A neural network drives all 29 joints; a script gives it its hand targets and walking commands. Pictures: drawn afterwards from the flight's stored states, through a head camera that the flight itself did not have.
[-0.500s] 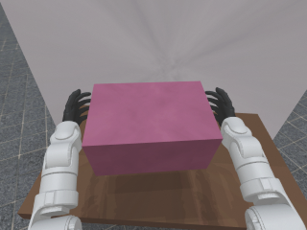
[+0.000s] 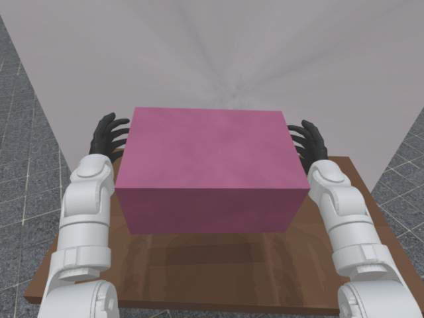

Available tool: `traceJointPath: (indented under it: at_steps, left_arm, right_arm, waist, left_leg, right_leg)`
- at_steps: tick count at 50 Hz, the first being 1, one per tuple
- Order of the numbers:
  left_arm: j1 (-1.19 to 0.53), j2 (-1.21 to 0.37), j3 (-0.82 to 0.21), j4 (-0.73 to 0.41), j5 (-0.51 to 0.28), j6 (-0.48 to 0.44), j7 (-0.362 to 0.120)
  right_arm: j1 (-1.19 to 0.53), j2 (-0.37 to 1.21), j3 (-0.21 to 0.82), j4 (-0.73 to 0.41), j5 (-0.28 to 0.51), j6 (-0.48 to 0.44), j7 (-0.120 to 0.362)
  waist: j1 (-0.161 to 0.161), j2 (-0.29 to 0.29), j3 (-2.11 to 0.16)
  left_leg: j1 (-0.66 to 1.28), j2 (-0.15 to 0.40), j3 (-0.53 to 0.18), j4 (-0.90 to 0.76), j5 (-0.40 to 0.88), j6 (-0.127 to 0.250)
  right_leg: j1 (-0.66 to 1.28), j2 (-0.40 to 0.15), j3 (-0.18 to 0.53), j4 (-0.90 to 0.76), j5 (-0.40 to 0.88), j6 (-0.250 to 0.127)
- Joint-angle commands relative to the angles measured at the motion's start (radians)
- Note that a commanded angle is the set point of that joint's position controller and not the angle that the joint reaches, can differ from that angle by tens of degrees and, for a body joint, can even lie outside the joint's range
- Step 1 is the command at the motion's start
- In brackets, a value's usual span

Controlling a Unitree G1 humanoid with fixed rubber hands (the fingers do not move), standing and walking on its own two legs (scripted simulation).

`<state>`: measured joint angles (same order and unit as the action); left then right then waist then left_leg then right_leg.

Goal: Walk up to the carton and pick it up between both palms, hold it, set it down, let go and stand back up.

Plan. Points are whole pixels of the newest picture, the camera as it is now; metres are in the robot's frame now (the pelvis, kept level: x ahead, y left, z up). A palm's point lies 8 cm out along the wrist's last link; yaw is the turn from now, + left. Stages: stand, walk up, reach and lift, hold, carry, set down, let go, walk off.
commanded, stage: reach and lift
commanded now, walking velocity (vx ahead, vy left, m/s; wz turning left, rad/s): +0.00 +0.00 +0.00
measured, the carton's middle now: (209, 169) +0.38 +0.00 +0.13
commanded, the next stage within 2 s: hold in 0.24 s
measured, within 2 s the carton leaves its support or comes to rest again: neither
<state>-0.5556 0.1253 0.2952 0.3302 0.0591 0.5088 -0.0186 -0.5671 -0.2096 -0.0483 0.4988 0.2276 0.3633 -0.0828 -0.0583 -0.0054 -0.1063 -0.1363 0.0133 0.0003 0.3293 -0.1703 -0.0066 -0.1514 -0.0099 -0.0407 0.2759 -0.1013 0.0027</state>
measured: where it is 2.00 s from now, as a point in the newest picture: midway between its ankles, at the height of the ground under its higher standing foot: outside the picture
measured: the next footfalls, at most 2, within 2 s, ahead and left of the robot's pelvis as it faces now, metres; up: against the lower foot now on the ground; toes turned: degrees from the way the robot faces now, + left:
none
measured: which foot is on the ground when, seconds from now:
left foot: down 0.00-1.00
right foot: down 0.00-1.00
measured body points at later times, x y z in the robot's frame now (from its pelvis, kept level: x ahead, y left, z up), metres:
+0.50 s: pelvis -0.01 +0.00 +0.00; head -0.06 +0.01 +0.45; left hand +0.36 +0.20 +0.19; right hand +0.36 -0.20 +0.18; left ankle +0.01 +0.12 -0.75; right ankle +0.03 -0.12 -0.75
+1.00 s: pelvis +0.00 +0.00 +0.00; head -0.05 +0.01 +0.45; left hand +0.37 +0.20 +0.19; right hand +0.37 -0.20 +0.18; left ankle +0.01 +0.12 -0.75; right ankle +0.03 -0.12 -0.75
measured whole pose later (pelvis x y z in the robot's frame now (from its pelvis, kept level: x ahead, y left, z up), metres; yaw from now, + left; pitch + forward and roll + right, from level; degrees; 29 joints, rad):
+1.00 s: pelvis +0.00 +0.00 +0.00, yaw +0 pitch -2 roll +0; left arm -0.53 0.12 0.30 0.18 0.09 0.64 -0.03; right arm -0.58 -0.21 -0.06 0.40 0.23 0.47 -0.08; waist -0.06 -0.01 -0.11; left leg -0.12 0.01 0.00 0.32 -0.16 -0.01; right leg -0.14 -0.01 -0.04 0.27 -0.10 0.00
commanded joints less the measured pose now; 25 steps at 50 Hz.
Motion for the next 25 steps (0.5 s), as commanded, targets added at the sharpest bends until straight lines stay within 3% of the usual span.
traceJointPath:
  at_steps: [1,6,8,12,14,22,25]
  left_arm:
    - [-0.584,-0.49,-0.409,-0.23,-0.059,-0.005,-0.175]
    - [-0.557,-0.489,-0.454,-0.339,-0.095,0.001,-0.161]
    - [-0.541,-0.478,-0.462,-0.38,-0.095,0.014,-0.16]
    - [-0.522,-0.442,-0.418,-0.308,-0.062,0.051,-0.182]
    - [-0.525,-0.435,-0.402,-0.336,-0.051,0.066,-0.19]
    - [-0.649,-0.469,-0.446,-0.408,-0.105,0.07,-0.181]
    - [-0.672,-0.461,-0.43,-0.325,-0.102,0.072,-0.174]
  right_arm:
    - [-0.765,0.531,0.309,-0.422,0.078,-0.064,0.154]
    - [-0.764,0.521,0.348,-0.536,0.123,-0.057,0.14]
    - [-0.717,0.518,0.355,-0.542,0.13,-0.042,0.133]
    - [-0.677,0.497,0.319,-0.459,0.101,0.003,0.129]
    - [-0.644,0.5,0.312,-0.433,0.104,0.02,0.13]
    - [-0.768,0.535,0.322,-0.543,0.127,0.02,0.143]
    - [-0.795,0.537,0.297,-0.495,0.099,0.025,0.153]
  waist:
    - [0.013,0.011,-0.351]
    - [0.014,0.023,-0.439]
    - [-0.002,0.02,-0.433]
    - [-0.019,0.01,-0.303]
    - [-0.026,0.011,-0.281]
    - [-0.01,0.031,-0.384]
    - [-0.006,0.016,-0.333]
  left_leg:
    - [0.042,-0.09,-0.005,-0.043,0.217,-0.006]
    - [0.067,-0.095,-0.01,-0.007,0.341,-0.022]
    - [0.07,-0.098,-0.014,-0.001,0.356,-0.027]
    - [0.032,-0.096,-0.014,-0.032,0.26,-0.016]
    - [0.03,-0.095,-0.013,-0.043,0.232,-0.015]
    - [0.019,-0.095,-0.016,-0.043,0.21,-0.013]
    - [-0.008,-0.088,-0.012,-0.061,0.128,-0.002]
  right_leg:
    - [0.25,0.054,0.02,-0.017,0.185,0.006]
    - [0.299,0.065,0.028,0.003,0.313,0.01]
    - [0.316,0.065,0.03,0.006,0.344,0.013]
    - [0.286,0.051,0.039,-0.018,0.281,0.011]
    - [0.3,0.049,0.038,-0.017,0.256,0.008]
    - [0.288,0.048,0.037,-0.014,0.21,0.005]
    - [0.235,0.045,0.037,-0.03,0.117,0.003]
